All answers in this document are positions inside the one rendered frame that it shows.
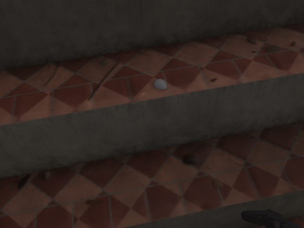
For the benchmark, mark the robot right hand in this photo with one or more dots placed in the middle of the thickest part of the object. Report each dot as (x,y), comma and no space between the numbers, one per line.
(269,219)

